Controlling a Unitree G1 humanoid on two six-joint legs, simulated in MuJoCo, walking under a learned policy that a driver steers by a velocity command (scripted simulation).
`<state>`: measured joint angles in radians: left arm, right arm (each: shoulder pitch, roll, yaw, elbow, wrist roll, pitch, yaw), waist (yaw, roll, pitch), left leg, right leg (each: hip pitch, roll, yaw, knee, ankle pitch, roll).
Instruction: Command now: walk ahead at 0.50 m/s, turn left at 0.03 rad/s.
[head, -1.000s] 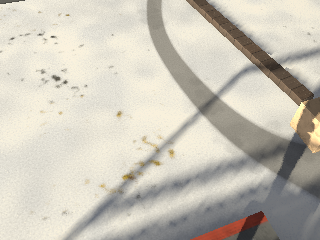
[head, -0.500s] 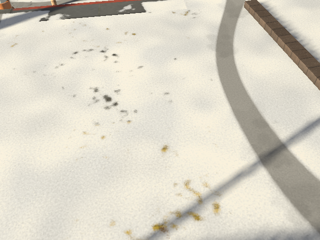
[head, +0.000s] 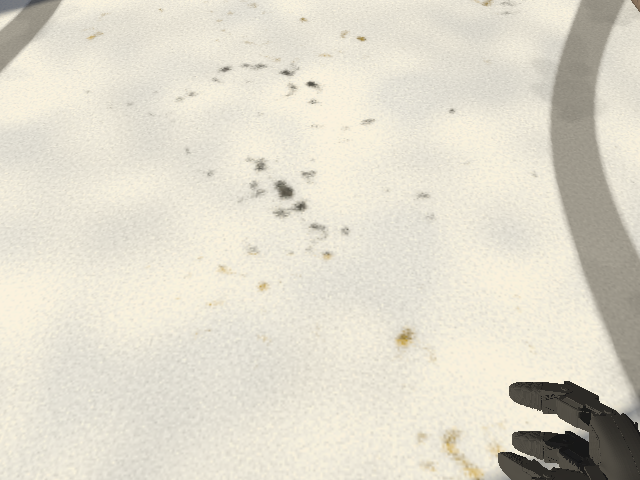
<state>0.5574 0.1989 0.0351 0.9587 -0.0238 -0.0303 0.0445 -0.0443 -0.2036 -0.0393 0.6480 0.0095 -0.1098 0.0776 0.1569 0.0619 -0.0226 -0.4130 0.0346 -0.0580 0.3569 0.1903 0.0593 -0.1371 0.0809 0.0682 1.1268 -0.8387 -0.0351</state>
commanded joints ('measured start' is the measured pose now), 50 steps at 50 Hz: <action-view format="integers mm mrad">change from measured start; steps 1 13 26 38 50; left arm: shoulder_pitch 134 -392 -175 -280 -102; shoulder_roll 35 40 329 218 99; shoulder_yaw -4 15 99 71 26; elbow -6 -226 -276 -293 -325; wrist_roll -13 17 -4 -1 -15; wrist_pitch -60 -53 -32 -25 -23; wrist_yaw -43 -48 -88 -33 -31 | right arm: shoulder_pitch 606 347 508 103 401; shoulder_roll -217 -133 -96 -113 -325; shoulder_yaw -68 -28 2 -26 -91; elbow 159 203 166 0 26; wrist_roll -15 -15 -38 -31 -34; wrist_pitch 19 6 12 13 -16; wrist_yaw -28 -90 -87 -94 -81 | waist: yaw -256 -154 -73 -130 -206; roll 223 17 -355 -110 242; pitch -320 16 -384 -9 -314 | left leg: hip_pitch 1068 172 -262 -153 785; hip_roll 298 139 -114 3 381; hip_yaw -209 -24 55 6 -644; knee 418 -119 1036 398 10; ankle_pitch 669 182 -707 -243 -436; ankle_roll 182 106 -79 -134 225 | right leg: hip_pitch -758 -502 572 -145 -519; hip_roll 10 -155 -421 -140 58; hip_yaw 147 -6 708 221 151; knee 782 -349 -715 -863 -23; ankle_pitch -2 946 773 994 240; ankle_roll -3 30 -425 -214 -17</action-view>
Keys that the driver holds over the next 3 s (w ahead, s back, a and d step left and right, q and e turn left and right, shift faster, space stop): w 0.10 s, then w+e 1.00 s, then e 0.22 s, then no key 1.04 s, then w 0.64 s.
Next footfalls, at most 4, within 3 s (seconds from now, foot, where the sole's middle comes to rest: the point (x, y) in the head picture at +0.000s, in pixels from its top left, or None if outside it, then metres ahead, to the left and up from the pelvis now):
0.48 right None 0.45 -0.10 -0.79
0.96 left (391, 371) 0.75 0.00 -0.79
1.44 right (535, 380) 0.77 -0.33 -0.79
1.80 left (438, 325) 0.89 -0.11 -0.79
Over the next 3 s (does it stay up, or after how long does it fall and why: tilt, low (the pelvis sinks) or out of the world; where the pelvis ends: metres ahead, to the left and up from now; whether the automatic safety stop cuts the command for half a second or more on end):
stays up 0.94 -0.34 -0.02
